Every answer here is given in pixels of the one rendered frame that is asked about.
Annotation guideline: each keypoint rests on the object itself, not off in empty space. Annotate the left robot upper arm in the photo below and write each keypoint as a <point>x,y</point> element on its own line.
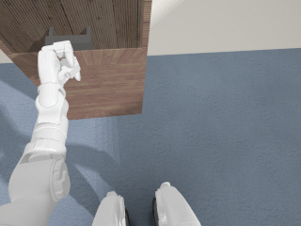
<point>35,189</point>

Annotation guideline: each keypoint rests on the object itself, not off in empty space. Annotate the drawer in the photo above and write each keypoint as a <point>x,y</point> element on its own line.
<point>115,24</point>

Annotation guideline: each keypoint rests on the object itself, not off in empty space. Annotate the robot left hand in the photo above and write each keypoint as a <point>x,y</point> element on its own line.
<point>51,70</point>

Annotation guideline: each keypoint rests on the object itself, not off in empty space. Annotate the cabinet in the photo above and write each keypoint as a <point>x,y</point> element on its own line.
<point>111,82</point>

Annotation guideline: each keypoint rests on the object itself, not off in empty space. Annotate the left robot shin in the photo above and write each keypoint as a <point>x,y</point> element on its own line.
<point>112,193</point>

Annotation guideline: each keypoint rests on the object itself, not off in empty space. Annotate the left robot thigh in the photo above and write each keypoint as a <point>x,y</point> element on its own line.
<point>111,210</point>

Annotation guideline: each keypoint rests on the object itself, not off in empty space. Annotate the robot left forearm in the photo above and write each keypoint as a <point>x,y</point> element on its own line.
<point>51,128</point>

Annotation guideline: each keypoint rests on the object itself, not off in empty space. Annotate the handle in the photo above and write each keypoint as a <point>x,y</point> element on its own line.
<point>78,42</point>

